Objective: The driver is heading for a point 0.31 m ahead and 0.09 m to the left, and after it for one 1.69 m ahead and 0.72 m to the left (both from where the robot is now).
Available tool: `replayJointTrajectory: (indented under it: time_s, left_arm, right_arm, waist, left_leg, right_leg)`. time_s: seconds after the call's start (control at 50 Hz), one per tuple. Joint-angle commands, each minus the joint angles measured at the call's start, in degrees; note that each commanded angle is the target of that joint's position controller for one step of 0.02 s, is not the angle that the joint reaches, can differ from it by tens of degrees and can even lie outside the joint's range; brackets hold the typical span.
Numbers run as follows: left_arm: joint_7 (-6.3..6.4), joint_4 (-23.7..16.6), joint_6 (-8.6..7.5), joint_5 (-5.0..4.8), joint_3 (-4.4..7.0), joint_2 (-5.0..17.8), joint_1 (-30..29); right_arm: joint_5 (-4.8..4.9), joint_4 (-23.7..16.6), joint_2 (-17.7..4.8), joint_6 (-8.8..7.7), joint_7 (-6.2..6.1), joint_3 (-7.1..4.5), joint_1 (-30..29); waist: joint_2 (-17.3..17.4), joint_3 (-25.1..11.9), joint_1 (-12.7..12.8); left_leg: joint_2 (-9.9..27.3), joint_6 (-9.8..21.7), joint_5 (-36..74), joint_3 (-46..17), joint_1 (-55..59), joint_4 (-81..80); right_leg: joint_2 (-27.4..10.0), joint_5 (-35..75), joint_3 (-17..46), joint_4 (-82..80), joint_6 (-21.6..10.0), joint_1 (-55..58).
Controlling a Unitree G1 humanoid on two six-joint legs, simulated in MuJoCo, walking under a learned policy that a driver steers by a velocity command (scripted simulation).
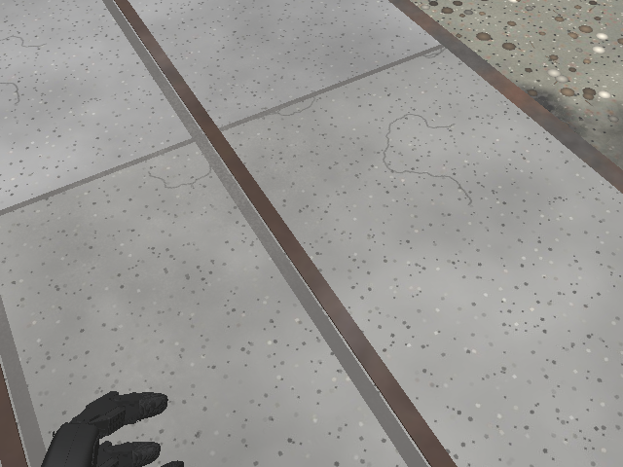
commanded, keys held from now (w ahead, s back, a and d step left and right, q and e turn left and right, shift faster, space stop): w+q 0.18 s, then q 0.82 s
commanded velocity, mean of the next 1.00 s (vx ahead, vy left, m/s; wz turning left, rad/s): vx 0.21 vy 0.00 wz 0.49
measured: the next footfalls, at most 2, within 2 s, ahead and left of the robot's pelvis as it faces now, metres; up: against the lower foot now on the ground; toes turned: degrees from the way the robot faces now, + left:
left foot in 0.44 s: +0.37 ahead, +0.15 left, +0.00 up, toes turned +14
right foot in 0.94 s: +0.44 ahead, -0.06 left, +0.00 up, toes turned +36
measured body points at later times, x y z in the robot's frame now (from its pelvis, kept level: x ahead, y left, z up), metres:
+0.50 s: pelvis +0.23 +0.04 -0.01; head +0.27 +0.06 +0.44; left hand +0.26 +0.34 -0.13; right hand +0.47 -0.17 -0.09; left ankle +0.33 +0.14 -0.73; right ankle +0.12 -0.12 -0.67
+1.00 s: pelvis +0.32 +0.01 +0.01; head +0.35 +0.01 +0.46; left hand +0.28 +0.33 -0.08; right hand +0.61 -0.13 -0.08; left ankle +0.31 +0.13 -0.70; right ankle +0.40 -0.08 -0.73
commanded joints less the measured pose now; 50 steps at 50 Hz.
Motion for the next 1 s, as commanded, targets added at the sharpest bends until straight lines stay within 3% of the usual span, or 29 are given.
replayJointTrajectory:
  time_s: [0.02, 0.04, 0.06, 0.08, 0.14, 0.2, 0.26, 0.3, 0.38, 0.42, 0.44, 0.46, 0.48, 0.5, 0.52, 0.54, 0.56, 0.6, 0.62, 0.66, 0.72, 0.8, 0.86, 0.9, 0.92, 0.94, 0.96, 0.98, 1.0]
  left_arm:
    - [1.18, 2.0, 0.22, 0.18, 4.28, 11.3, 22.5]
    - [1.15, 2.3, 0.04, -0.41, 3.54, 9.4, 19.1]
    - [0.94, 2.5, -0.21, -0.30, 3.05, 7.7, 15.5]
    - [0.69, 2.6, -0.66, -0.01, 2.72, 6.1, 13.1]
    - [0.69, 4.3, -2.30, 0.58, 3.05, 5.4, 10.4]
    - [1.40, 6.2, -2.73, 1.08, 3.56, 6.7, 10.5]
    - [2.59, 6.7, -1.88, 0.86, 3.92, 8.6, 9.3]
    - [3.29, 7.6, -1.17, 0.38, 4.28, 10.0, 11.4]
    - [4.07, 8.3, 0.84, -1.63, 5.27, 12.4, 11.3]
    - [4.50, 7.7, 1.92, -2.36, 5.55, 12.7, 9.8]
    - [4.42, 7.6, 2.09, -2.12, 5.02, 11.2, 10.8]
    - [3.95, 6.3, 1.89, 1.06, 3.32, 6.2, 14.4]
    - [3.08, 5.3, 1.51, 1.57, 2.20, 4.8, 20.6]
    - [2.45, 6.5, 1.50, 0.21, 3.29, 10.1, 17.2]
    - [2.52, 4.9, 1.75, -1.00, 3.37, 10.4, 12.5]
    - [3.33, 5.4, 2.22, -0.35, 3.30, 9.3, 11.1]
    - [4.05, 5.3, 2.91, 0.25, 3.55, 9.8, 10.3]
    - [4.24, 5.4, 3.87, 0.45, 3.62, 9.2, 11.4]
    - [4.38, 5.7, 3.97, 0.53, 3.41, 8.3, 11.9]
    - [4.75, 5.6, 4.10, 0.60, 3.10, 7.5, 10.8]
    - [4.87, 5.2, 4.42, 0.38, 3.01, 7.4, 8.5]
    - [4.35, 4.5, 3.76, 0.07, 3.03, 7.4, 6.4]
    - [3.65, 4.3, 2.68, -0.34, 3.25, 7.9, 6.4]
    - [3.03, 4.9, 2.08, -0.56, 3.59, 8.0, 8.8]
    - [2.83, 5.6, 1.88, -0.43, 4.01, 8.6, 10.8]
    - [2.97, 5.5, 2.02, 0.46, 4.92, 12.1, 12.1]
    - [3.31, 5.5, 2.85, 1.93, 5.94, 17.2, 10.5]
    - [3.28, 4.1, 2.75, 2.90, 5.45, 14.1, 9.0]
    - [3.67, 2.8, 2.77, 2.35, 4.58, 11.2, 6.2]
  right_arm:
    - [1.11, -5.9, -7.5, -2.32, 0.04, -0.99, -1.3]
    - [1.61, -7.1, -8.4, -2.42, 0.18, -1.47, -4.9]
    - [1.02, -7.1, -7.5, -2.24, -0.10, -1.48, -6.6]
    - [0.42, -6.9, -6.8, -1.65, -0.21, -1.73, -6.6]
    - [0.65, -6.1, -3.3, 0.44, -0.18, -1.44, -4.1]
    - [0.17, -7.9, -2.8, 1.06, -0.31, -1.52, -7.9]
    - [-0.65, -10.0, -1.3, 0.49, 0.90, -0.81, -12.8]
    - [-0.96, -11.9, -0.5, 0.45, 1.96, -0.45, -16.5]
    - [-1.13, -14.5, -3.8, 1.24, 3.49, -1.81, -16.4]
    - [-1.25, -13.4, -6.8, 1.38, 3.56, -3.52, -9.2]
    - [-1.40, -12.0, -9.6, 1.26, 2.66, -4.91, -3.3]
    - [-1.27, -12.7, -15.1, 1.52, 1.05, -5.85, -2.7]
    - [-2.68, -16.0, -17.7, 1.07, 1.19, -5.61, -6.2]
    - [-1.93, -17.5, -13.2, 1.18, 1.86, -4.81, -7.5]
    - [-1.32, -17.7, -10.8, 1.05, 1.90, -4.08, -10.4]
    - [-0.43, -17.4, -8.9, 1.31, 1.57, -3.69, -12.6]
    - [-0.16, -17.6, -7.6, 1.73, 1.06, -3.27, -14.5]
    - [-1.59, -18.5, -8.0, 2.23, 0.47, -3.37, -15.8]
    - [-1.80, -18.6, -8.4, 2.30, 0.13, -3.56, -15.8]
    - [-1.49, -18.6, -9.3, 2.55, -0.70, -3.95, -14.9]
    - [-1.05, -19.1, -9.5, 3.51, -1.77, -4.10, -15.3]
    - [-1.23, -19.5, -9.4, 4.55, -2.06, -4.19, -15.7]
    - [-1.10, -19.7, -9.1, 5.11, -1.80, -4.21, -15.1]
    - [-0.51, -20.0, -8.9, 5.55, -1.81, -4.13, -15.9]
    - [-0.01, -20.0, -8.4, 5.79, -1.92, -3.97, -16.0]
    - [0.00, -20.0, -6.2, 5.85, -1.90, -3.36, -13.9]
    - [0.42, -21.7, -5.2, 5.49, -1.69, -3.24, -12.7]
    - [-0.93, -21.1, -10.2, 4.67, -1.52, -4.74, -13.1]
    - [-0.62, -19.7, -12.1, 4.74, -1.32, -5.64, -12.3]
  waist:
    - [-9.0, -18.2, 12.5]
    - [-8.1, -10.7, 11.1]
    - [-5.2, -7.4, 9.1]
    - [-5.8, -4.7, 7.4]
    - [-5.3, -2.6, 4.2]
    - [-3.5, 0.4, 4.1]
    - [-3.2, 1.4, 5.0]
    - [-2.7, 0.6, 6.8]
    - [-4.2, -1.8, 5.4]
    - [-3.7, -5.8, 1.3]
    - [-0.1, -9.2, -1.4]
    - [13.5, -13.1, 1.5]
    - [18.1, -23.5, 5.9]
    - [6.4, -26.4, 1.9]
    - [4.2, -19.2, 2.5]
    - [-0.2, -13.4, 4.1]
    - [1.0, -10.5, 5.2]
    - [4.6, -9.5, 6.9]
    - [5.1, -10.0, 7.0]
    - [5.0, -10.9, 6.4]
    - [6.0, -10.8, 5.5]
    - [8.6, -8.8, 4.3]
    - [9.7, -8.8, 3.8]
    - [9.9, -8.6, 5.4]
    - [9.1, -8.4, 6.6]
    - [2.5, -9.4, 5.9]
    - [-15.3, -6.5, 2.7]
    - [-14.5, -6.3, 4.6]
    - [-9.6, -6.1, 3.6]
  left_leg:
    - [-0.6, 1.4, -4.3, -9.1, -38.4, 35.6]
    - [1.7, 1.7, 1.0, -7.6, -39.9, 34.7]
    - [3.6, 1.4, 5.7, -6.8, -38.1, 32.6]
    - [5.0, 1.0, 9.1, -6.9, -36.0, 30.6]
    - [6.0, -0.3, 14.0, -7.3, -31.4, 29.3]
    - [5.6, -1.5, 20.2, -8.2, -34.8, 23.2]
    - [4.0, -1.4, 29.4, -3.4, -30.0, 9.2]
    - [3.0, -1.0, 32.4, -1.1, -28.1, 3.5]
    - [1.0, 2.2, 24.8, 0.4, -26.5, -1.1]
    - [-2.7, 4.8, 22.8, 2.6, -17.3, -4.9]
    - [-4.4, 6.7, 31.3, 1.7, -7.7, -10.0]
    - [7.2, 10.9, 60.1, -14.4, 5.7, -7.8]
    - [20.2, 25.3, 62.9, -41.6, 18.3, -10.7]
    - [18.0, 23.4, 52.3, -37.6, 16.4, -14.0]
    - [15.1, 20.4, 43.8, -30.9, 10.2, -15.2]
    - [11.9, 17.1, 36.9, -26.6, 3.2, -16.4]
    - [10.2, 15.6, 33.8, -24.1, -3.1, -17.5]
    - [7.4, 14.5, 33.1, -22.3, -10.1, -19.2]
    - [6.9, 14.5, 34.5, -21.4, -11.0, -19.1]
    - [6.5, 14.5, 33.7, -21.6, -10.8, -18.7]
    - [5.3, 13.1, 21.9, -23.5, -11.5, -18.9]
    - [4.2, 12.1, 12.3, -26.8, -13.0, -19.3]
    - [4.4, 11.8, 15.5, -30.2, -10.7, -17.4]
    - [3.4, 10.7, 18.7, -31.5, -10.4, -15.1]
    - [1.5, 9.0, 17.8, -30.6, -12.2, -13.1]
    - [-2.3, 5.9, 7.7, -26.1, -17.6, -5.8]
    - [-12.3, 2.1, -5.3, -12.4, -29.5, 5.8]
    - [-9.4, -0.8, -7.6, -11.3, -31.4, 20.2]
    - [-7.8, -1.6, -3.7, -11.4, -30.6, 26.4]
  right_leg:
    - [-22.2, -12.4, 35.8, -12.4, -12.6, 45.1]
    - [-20.0, -10.5, 26.9, -14.0, -10.6, 37.6]
    - [-17.4, -7.6, 21.7, -16.1, -9.3, 31.1]
    - [-15.5, -4.1, 17.3, -18.4, -8.7, 26.0]
    - [-14.2, 4.1, 8.8, -23.0, -8.7, 18.5]
    - [-13.7, 13.5, 2.1, -23.8, -8.4, 18.0]
    - [-11.0, 23.4, -6.2, -22.0, -6.5, 16.4]
    - [-12.0, 26.6, -7.5, -20.2, -6.3, 18.8]
    - [-15.0, 33.2, -7.8, -11.9, -4.4, 26.6]
    - [-13.5, 38.0, -8.9, 0.9, -2.3, 26.4]
    - [-9.7, 31.3, -10.0, 13.0, 0.5, 22.7]
    - [-3.9, -6.3, -10.1, 31.1, 4.4, 7.9]
    - [6.3, -36.8, 0.4, 49.0, 7.3, -7.6]
    - [2.6, -32.5, 8.7, 50.7, 6.2, -9.1]
    - [1.1, -27.3, 7.6, 48.2, 5.2, -11.5]
    - [-1.1, -23.2, 7.1, 43.5, 5.3, -11.8]
    - [-2.3, -20.6, 7.3, 39.1, 5.4, -9.8]
    - [-1.3, -17.6, 6.6, 35.1, 5.8, -4.3]
    - [-0.8, -17.0, 6.4, 32.6, 6.3, -3.4]
    - [-0.2, -15.8, 6.8, 27.9, 7.3, -3.6]
    - [0.2, -12.4, 8.0, 22.3, 8.1, -3.5]
    - [1.2, -11.5, 8.4, 14.8, 7.9, -0.8]
    - [2.1, -13.1, 8.2, 8.2, 6.8, 2.2]
    - [2.6, -10.2, 7.3, -1.0, 5.3, 7.2]
    - [1.5, -5.0, 6.9, -8.2, 4.2, 12.2]
    - [-7.7, -3.2, 13.8, -12.1, 0.9, 18.6]
    - [-18.9, 6.6, 27.3, -14.4, -7.7, 20.4]
    - [-23.5, 10.0, 31.9, -15.1, -12.8, 17.0]
    - [-20.9, 10.3, 26.2, -13.7, -11.3, 16.0]
Velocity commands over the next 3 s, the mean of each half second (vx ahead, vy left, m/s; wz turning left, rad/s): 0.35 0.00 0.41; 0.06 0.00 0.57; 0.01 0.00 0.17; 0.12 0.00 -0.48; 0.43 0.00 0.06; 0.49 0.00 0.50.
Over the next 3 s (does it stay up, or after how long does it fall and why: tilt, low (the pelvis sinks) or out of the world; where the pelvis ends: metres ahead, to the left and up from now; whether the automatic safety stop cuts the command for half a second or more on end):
stays up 0.85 0.25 0.02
